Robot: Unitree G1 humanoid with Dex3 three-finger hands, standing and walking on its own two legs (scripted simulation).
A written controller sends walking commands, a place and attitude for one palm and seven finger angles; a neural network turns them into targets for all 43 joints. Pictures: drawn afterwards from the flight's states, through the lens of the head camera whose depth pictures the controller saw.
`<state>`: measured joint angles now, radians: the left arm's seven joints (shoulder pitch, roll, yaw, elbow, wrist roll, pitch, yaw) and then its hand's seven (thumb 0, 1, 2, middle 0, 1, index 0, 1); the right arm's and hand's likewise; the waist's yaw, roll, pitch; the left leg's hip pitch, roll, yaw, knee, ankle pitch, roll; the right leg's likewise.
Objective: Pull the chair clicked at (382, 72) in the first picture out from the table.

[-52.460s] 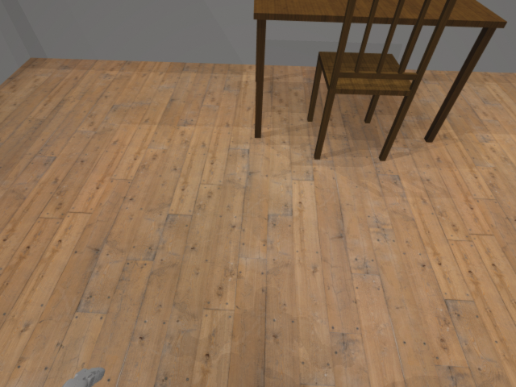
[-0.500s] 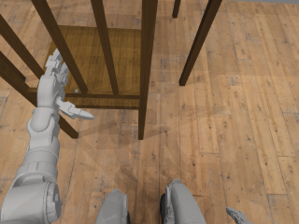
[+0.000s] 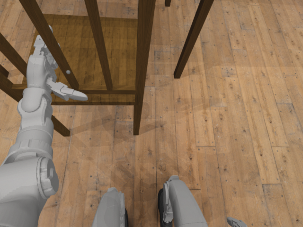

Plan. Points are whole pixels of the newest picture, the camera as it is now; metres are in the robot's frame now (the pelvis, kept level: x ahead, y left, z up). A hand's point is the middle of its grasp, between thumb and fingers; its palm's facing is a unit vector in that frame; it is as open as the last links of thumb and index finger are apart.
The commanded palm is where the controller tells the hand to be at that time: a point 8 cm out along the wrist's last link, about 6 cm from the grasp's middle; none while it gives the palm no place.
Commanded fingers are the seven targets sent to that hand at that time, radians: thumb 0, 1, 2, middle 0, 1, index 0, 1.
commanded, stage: push the fingers through the gap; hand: left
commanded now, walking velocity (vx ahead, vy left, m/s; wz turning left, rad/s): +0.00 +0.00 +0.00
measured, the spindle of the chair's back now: (54, 48) +0.53 +0.20 +0.07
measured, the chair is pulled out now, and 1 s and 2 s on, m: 0.21 0.21 0.24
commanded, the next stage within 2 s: hook a spindle and tug to test in 0.32 s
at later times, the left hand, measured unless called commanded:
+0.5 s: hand (70, 69) +0.50 +0.17 +0.03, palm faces -0.04 -1.00 -0.05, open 16.9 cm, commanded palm +0.48 +0.21 +0.03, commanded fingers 0.00 -0.50 0.30 -0.15 -0.35 -0.15 -0.35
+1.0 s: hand (70, 71) +0.50 +0.17 +0.03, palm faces -0.04 -1.00 -0.03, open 11.4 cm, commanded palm +0.48 +0.21 +0.03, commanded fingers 0.00 0.34 0.66 -0.50 -1.45 -0.50 -1.45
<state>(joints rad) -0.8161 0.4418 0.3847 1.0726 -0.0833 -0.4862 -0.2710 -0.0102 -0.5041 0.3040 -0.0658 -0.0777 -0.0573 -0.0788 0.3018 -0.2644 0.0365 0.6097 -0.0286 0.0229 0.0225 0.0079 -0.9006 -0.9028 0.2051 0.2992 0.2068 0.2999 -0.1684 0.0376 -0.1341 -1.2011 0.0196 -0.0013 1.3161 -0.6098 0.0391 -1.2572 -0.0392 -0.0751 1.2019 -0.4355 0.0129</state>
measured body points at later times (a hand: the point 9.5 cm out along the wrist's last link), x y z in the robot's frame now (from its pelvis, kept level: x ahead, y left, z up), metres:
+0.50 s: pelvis +0.01 +0.00 +0.01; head +0.17 +0.02 +0.42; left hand +0.50 +0.22 +0.04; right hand +0.05 -0.26 -0.11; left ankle -0.01 +0.09 -0.62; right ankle +0.06 -0.14 -0.62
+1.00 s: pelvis +0.01 +0.00 +0.00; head +0.18 +0.02 +0.42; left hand +0.50 +0.23 +0.03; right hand +0.05 -0.27 -0.11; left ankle -0.01 +0.09 -0.62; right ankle +0.06 -0.14 -0.62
